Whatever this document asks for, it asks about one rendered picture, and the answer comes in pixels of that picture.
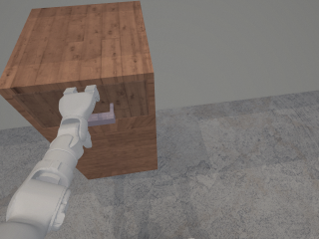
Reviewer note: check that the robot left hand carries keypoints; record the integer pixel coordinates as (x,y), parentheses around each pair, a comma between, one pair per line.
(79,104)

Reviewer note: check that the drawer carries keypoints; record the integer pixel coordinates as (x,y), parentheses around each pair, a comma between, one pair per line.
(130,99)

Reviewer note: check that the left robot upper arm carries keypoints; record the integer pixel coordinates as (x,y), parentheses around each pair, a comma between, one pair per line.
(39,209)

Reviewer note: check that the left robot forearm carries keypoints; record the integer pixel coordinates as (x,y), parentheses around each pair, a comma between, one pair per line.
(61,158)

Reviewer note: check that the handle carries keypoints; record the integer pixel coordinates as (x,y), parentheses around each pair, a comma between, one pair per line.
(102,118)

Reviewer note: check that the cabinet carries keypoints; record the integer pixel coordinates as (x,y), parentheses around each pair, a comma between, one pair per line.
(84,45)

